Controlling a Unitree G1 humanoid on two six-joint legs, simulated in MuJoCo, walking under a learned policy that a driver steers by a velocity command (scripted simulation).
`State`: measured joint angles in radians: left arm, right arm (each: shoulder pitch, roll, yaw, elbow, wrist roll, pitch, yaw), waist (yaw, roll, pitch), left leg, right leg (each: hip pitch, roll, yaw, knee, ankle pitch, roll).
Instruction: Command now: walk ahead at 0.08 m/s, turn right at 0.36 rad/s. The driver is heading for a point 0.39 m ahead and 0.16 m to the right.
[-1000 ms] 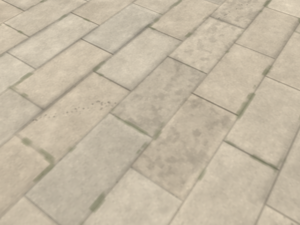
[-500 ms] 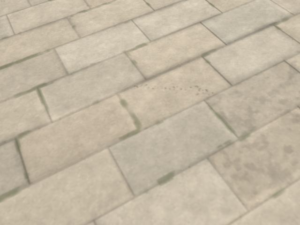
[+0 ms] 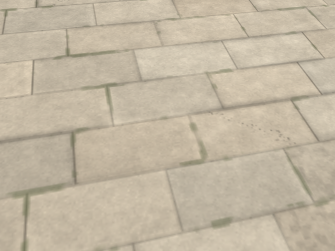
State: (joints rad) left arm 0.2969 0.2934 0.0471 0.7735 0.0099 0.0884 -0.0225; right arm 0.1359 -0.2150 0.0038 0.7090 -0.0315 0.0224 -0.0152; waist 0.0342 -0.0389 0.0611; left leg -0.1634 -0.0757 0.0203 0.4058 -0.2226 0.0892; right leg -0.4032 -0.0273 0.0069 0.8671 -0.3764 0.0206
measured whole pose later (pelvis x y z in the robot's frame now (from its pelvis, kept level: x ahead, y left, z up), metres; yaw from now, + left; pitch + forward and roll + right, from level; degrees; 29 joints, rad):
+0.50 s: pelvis +0.17 -0.15 -0.04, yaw -23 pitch +1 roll +1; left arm -0.01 0.34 0.05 0.60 0.03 0.02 -0.09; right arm 0.46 -0.35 -0.07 0.89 -0.04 -0.06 0.00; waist -0.09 0.03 0.02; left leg 0.15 0.18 0.35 0.50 -0.51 -0.10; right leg -0.55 -0.03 -0.11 0.75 -0.29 -0.15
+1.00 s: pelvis +0.40 -0.33 -0.02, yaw -35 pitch -1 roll +0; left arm 0.31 0.25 0.03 0.86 -0.01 -0.03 0.03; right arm 0.21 -0.23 0.01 0.86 -0.03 -0.07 0.00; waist 0.00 0.01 0.09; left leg -0.41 -0.05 0.10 0.52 -0.07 0.11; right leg -0.07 0.15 -0.01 0.75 -0.43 -0.06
